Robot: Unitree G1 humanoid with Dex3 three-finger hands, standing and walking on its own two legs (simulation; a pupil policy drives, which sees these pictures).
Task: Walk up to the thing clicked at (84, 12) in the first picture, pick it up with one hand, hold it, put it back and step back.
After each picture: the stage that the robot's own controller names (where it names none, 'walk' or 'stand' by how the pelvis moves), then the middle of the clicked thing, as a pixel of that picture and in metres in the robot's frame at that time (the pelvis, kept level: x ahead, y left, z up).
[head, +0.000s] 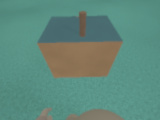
stand; (82, 25) +0.89 +0.13 +0.10
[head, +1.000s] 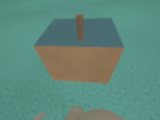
walk; (80, 28) +0.80 +0.17 +0.12
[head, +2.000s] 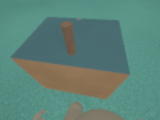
stand; (69, 40) +0.52 +0.21 +0.13
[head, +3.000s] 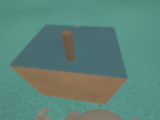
stand; (69, 47) +0.50 +0.19 +0.11
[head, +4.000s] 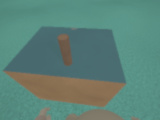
stand; (66, 51) +0.46 +0.20 +0.10
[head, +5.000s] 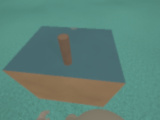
stand; (65, 51) +0.46 +0.20 +0.10
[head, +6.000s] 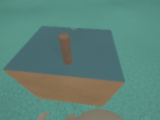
stand; (66, 51) +0.47 +0.20 +0.10
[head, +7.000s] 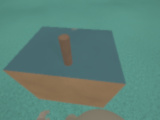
rise first; (66, 51) +0.46 +0.20 +0.10
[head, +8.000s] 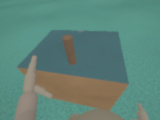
rise first; (70, 51) +0.48 +0.21 +0.10
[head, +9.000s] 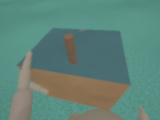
go down; (71, 50) +0.48 +0.20 +0.10
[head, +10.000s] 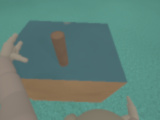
go down; (61, 51) +0.43 +0.19 +0.11
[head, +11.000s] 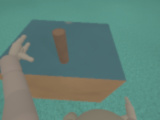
close in; (62, 48) +0.46 +0.19 +0.12
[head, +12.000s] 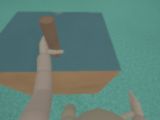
close; (52, 40) +0.48 +0.21 +0.15
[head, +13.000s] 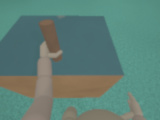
lift; (52, 43) +0.46 +0.22 +0.15
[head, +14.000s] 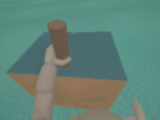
lift; (61, 48) +0.32 +0.16 +0.28
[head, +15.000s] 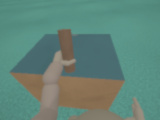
hold; (67, 52) +0.37 +0.16 +0.22
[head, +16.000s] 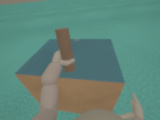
hold; (66, 51) +0.35 +0.16 +0.26
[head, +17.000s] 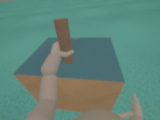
crouch; (65, 43) +0.38 +0.16 +0.29
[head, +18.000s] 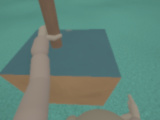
lower; (52, 26) +0.48 +0.22 +0.31
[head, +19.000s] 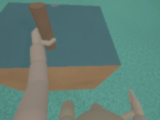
lower; (45, 30) +0.52 +0.23 +0.16
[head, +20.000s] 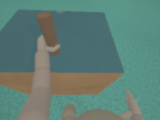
lower; (50, 37) +0.49 +0.23 +0.16
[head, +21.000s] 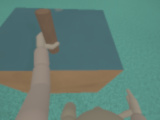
lower; (49, 34) +0.51 +0.23 +0.16
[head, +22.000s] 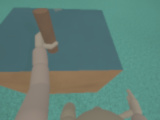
lower; (48, 34) +0.51 +0.23 +0.16
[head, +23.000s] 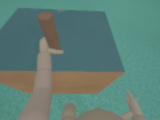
open; (51, 37) +0.49 +0.22 +0.16
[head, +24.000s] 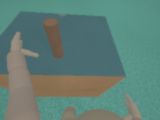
sink last; (55, 42) +0.47 +0.21 +0.14
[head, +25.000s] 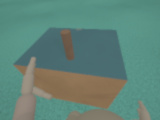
stand; (68, 46) +0.51 +0.23 +0.12
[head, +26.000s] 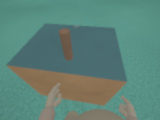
stand; (66, 46) +0.50 +0.22 +0.11
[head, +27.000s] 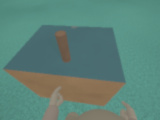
stand; (64, 48) +0.48 +0.23 +0.10
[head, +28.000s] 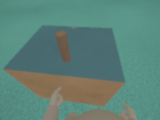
stand; (64, 48) +0.48 +0.23 +0.10
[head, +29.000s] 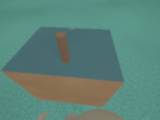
walk; (63, 49) +0.48 +0.22 +0.10
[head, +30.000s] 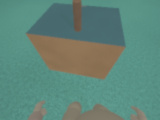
walk; (77, 17) +0.80 +0.18 +0.12
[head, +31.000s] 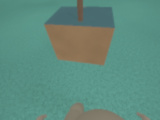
stand; (80, 10) +1.17 +0.25 +0.12
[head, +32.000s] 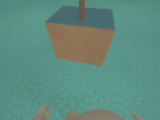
stand; (81, 11) +1.19 +0.19 +0.11
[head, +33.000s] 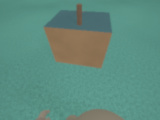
stand; (79, 15) +1.18 +0.19 +0.10
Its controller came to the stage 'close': yes
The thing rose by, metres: 0.21
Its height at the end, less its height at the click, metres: +0.00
